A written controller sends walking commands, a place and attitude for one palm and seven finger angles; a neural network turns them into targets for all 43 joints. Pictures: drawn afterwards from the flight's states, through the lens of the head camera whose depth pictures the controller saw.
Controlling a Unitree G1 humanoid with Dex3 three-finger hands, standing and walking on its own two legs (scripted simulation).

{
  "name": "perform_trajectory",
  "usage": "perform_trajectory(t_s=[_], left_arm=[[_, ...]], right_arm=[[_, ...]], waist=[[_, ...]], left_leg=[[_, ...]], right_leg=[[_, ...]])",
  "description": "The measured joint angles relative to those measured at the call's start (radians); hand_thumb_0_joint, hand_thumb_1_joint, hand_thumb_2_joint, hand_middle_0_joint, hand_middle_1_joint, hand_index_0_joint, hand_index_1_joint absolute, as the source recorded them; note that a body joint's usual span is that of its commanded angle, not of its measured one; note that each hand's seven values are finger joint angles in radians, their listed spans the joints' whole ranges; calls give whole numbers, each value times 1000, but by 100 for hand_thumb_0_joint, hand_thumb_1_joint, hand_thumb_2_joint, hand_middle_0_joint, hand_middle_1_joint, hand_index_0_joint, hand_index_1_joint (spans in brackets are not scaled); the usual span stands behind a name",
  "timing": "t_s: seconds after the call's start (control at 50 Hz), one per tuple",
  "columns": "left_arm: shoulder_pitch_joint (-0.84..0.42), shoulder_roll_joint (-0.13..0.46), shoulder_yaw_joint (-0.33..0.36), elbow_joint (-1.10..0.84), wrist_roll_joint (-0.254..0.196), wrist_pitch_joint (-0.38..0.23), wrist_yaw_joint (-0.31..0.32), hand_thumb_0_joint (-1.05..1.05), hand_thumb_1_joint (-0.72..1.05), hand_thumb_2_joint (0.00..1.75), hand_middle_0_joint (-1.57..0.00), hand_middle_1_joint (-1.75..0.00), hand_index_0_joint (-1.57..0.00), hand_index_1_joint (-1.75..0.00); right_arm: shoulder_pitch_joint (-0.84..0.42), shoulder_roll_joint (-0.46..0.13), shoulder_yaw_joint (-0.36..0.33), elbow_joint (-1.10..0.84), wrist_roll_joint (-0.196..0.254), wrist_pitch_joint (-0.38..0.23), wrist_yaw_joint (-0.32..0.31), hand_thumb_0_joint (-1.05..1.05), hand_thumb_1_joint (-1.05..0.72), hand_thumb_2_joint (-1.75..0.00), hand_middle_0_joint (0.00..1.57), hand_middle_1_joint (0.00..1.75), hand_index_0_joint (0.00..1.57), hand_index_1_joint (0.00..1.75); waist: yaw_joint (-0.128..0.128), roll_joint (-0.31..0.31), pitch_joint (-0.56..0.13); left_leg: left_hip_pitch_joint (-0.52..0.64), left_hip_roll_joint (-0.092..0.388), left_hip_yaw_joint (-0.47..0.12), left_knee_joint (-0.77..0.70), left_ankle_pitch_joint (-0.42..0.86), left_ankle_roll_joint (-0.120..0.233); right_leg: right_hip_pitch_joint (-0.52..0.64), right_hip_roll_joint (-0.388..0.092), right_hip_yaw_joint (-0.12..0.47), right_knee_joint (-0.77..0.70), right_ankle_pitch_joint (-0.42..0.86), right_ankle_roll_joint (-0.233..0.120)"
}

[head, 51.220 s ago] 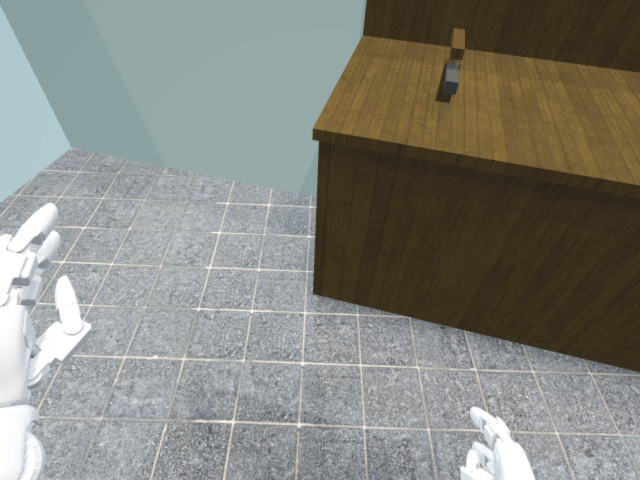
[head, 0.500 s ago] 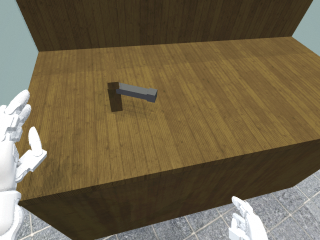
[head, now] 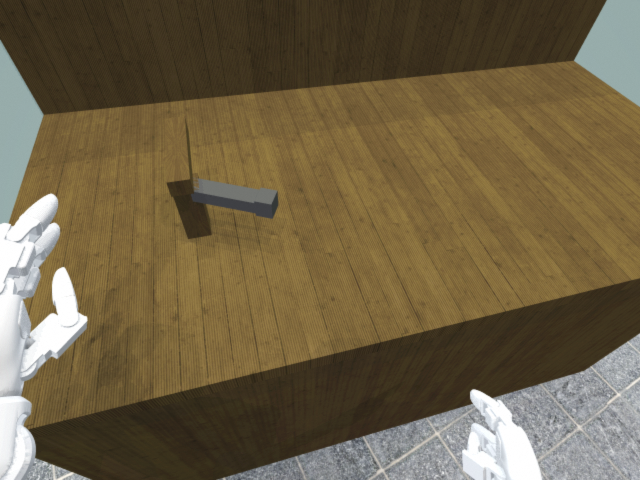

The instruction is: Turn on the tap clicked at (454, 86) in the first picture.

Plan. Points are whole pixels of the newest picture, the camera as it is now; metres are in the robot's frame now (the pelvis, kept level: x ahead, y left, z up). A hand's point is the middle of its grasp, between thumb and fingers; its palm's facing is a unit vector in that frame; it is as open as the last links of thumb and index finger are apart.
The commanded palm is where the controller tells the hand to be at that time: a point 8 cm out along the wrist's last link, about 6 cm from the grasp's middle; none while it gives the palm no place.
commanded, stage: come to a stop and stand still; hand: left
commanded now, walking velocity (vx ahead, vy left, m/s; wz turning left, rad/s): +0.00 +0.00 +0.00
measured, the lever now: (266, 203) +0.44 +0.12 +0.09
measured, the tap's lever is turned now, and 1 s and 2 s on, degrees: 62 62 62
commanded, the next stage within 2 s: look again from close up in 0.24 s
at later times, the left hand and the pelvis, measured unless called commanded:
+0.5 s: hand (85, 320) +0.22 +0.24 +0.15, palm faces +0.35 -0.85 -0.40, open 7.4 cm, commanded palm +0.16 +0.28 +0.17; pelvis +0.00 +0.00 +0.00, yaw +0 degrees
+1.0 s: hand (87, 323) +0.22 +0.23 +0.16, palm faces +0.36 -0.85 -0.40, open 7.4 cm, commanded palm +0.15 +0.27 +0.17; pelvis -0.01 -0.01 +0.00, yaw +0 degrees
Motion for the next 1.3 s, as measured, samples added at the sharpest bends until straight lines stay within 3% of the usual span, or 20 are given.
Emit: perform_trajectory(t_s=[0.3, 0.64, 0.86, 1.1, 1.3], left_arm=[[17, 16, 10, -8, -15, 8, 1, 1, 89, 90, -21, -30, -21, -30], [18, 21, 4, -26, -14, 13, 4, 2, 89, 90, -21, -30, -21, -30], [-2, 21, 11, -9, -12, 12, 6, 2, 89, 90, -21, -30, -21, -30], [13, 26, 7, -48, -22, 21, -3, 2, 89, 90, -21, -30, -21, -30], [61, 10, -7, -34, -31, 36, 7, 1, 89, 90, -21, -30, -21, -30]], right_arm=[[-3, -7, -7, -13, 7, 25, -8, 2, -90, -90, 20, 30, 20, 30], [9, 5, 0, -9, 6, 24, -9, 2, -90, -90, 20, 30, 20, 30], [13, 25, 8, -14, 0, 10, -8, 2, -90, -90, 20, 30, 20, 30], [16, 33, 5, -34, 1, 14, 14, 2, -90, -90, 20, 30, 20, 30], [16, -36, -27, -9, 16, 41, -9, 2, -90, -90, 20, 30, 20, 30]], waist=[[-7, 11, -11], [-6, -1, -1], [10, -9, 6], [-7, 1, 20], [-14, 45, -16]], left_leg=[[0, 10, -3, 4, -9, -11], [2, -5, -5, -4, 4, 3], [14, -16, 4, -49, 35, 3], [-10, 31, -23, -27, 31, -37], [-36, 65, -44, 42, -17, -58]], right_leg=[[1, 10, -2, 0, -8, -10], [4, -4, -6, -2, 1, 2], [-7, -15, 2, -3, 11, 0], [-9, 33, -20, -24, 24, -34], [-7, 69, -35, -8, -1, -59]])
